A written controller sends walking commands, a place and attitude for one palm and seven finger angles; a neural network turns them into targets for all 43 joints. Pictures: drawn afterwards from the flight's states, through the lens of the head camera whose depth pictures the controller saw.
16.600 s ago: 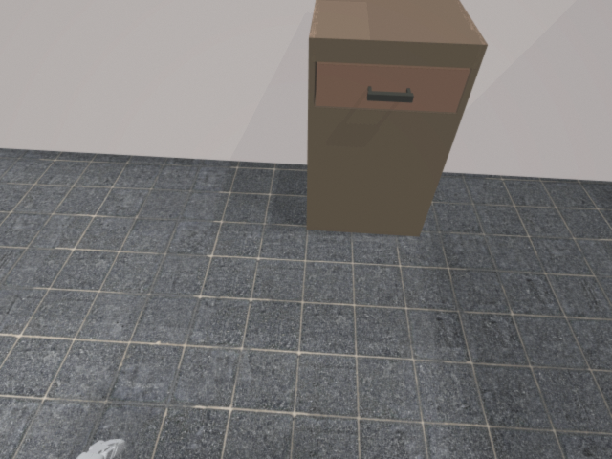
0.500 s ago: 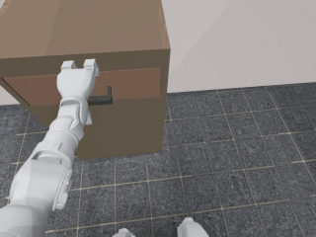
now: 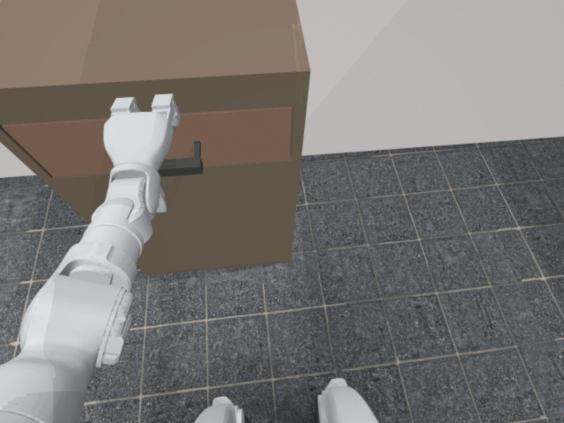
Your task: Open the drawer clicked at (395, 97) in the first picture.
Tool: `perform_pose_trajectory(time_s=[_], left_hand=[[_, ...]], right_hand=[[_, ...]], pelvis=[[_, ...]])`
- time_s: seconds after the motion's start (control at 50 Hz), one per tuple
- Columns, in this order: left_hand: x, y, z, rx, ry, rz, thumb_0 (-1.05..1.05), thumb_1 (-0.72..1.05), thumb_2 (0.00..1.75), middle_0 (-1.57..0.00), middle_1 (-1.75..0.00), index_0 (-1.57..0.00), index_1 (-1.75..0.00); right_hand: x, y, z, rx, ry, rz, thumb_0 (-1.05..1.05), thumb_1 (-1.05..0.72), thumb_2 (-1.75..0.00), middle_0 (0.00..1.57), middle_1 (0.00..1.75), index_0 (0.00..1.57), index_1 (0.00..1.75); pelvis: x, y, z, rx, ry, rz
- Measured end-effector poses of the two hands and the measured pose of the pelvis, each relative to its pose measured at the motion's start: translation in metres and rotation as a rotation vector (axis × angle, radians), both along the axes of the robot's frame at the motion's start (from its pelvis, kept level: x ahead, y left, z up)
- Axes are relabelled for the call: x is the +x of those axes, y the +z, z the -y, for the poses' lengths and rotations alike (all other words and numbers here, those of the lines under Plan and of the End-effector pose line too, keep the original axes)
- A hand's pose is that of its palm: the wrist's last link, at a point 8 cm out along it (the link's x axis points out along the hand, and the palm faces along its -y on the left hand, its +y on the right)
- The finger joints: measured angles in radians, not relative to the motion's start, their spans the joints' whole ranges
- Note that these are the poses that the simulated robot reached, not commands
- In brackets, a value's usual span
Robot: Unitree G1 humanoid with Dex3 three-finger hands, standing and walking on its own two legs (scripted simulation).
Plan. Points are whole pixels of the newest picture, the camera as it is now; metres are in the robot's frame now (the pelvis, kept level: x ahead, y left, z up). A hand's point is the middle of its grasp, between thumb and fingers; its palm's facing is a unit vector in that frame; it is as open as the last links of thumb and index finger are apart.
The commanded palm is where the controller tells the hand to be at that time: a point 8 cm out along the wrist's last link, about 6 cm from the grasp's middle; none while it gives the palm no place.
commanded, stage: move the hooked fingers above the handle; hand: left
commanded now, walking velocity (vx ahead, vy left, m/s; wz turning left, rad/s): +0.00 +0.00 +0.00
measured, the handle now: (162, 158) +0.55 +0.17 -0.04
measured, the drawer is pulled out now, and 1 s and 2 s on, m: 0.00 0.00 0.00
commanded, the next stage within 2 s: lower the fingers behind the handle in 0.26 s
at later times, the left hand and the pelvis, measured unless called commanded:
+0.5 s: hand (139, 169) +0.50 +0.19 +0.00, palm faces +0.03 +0.02 -1.00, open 13.8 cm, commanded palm +0.48 +0.18 +0.06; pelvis +0.00 -0.01 +0.00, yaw +0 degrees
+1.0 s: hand (152, 188) +0.50 +0.19 -0.04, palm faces -0.02 +0.02 -1.00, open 13.8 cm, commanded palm +0.48 +0.18 +0.02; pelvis +0.01 -0.01 -0.02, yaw +0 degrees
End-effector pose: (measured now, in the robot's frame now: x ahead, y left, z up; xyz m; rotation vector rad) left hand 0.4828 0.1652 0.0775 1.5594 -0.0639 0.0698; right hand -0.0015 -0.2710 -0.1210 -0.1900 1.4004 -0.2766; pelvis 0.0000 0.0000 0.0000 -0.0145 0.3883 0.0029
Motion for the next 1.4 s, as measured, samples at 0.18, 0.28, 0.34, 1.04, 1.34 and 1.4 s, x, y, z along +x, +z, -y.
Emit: perform_pose_trajectory(time_s=[0.18,0.28,0.34,1.04,1.34,1.4], left_hand=[[-0.003,-0.007,-0.018,0.017,0.132,-0.252,0.0,-0.49,0.3,-0.33,-1.22,-0.33,-1.23],[-0.01,-0.01,-0.01,-0.018,-0.042,-0.246,0.0,-0.49,0.3,-0.32,-1.21,-0.33,-1.21],[-0.013,-0.012,-0.004,-0.046,-0.108,-0.171,0.0,-0.49,0.3,-0.32,-1.21,-0.32,-1.21],[-0.005,-0.068,-0.017,0.025,0.035,-0.111,0.0,-0.49,0.3,-0.31,-1.21,-0.32,-1.2],[0.0,-0.073,-0.016,-0.009,0.029,-0.221,0.0,-0.49,0.3,-0.31,-1.2,-0.33,-1.21],[-0.003,-0.08,-0.016,-0.015,-0.004,-0.19,0.0,-0.49,0.3,-0.31,-1.2,-0.32,-1.2]], right_hand=[[0.007,0.009,-0.005,0.003,-0.043,0.069,0.0,-0.91,-0.9,0.2,0.3,0.2,0.3],[0.005,0.013,0.002,-0.037,-0.016,0.058,0.0,-0.91,-0.9,0.2,0.3,0.2,0.3],[0.005,0.01,0.007,-0.052,0.002,0.039,0.0,-0.91,-0.9,0.2,0.3,0.2,0.3],[0.011,-0.023,0.003,0.003,0.017,-0.032,0.0,-0.91,-0.9,0.2,0.3,0.2,0.3],[0.001,-0.017,0.005,-0.035,0.002,0.003,0.0,-0.91,-0.9,0.2,0.3,0.2,0.3],[-0.004,-0.021,0.007,-0.044,0.007,-0.009,0.0,-0.91,-0.9,0.2,0.3,0.2,0.3]], pelvis=[[-0.001,0.012,0.003,0.014,-0.024,0.043],[0.002,0.009,0.005,0.009,-0.01,0.035],[0.004,0.004,0.006,0.005,-0.002,0.019],[0.006,-0.021,0.007,-0.004,0.008,-0.074],[0.001,-0.024,0.006,-0.003,-0.003,-0.07],[-0.001,-0.03,0.005,-0.005,-0.002,-0.085]])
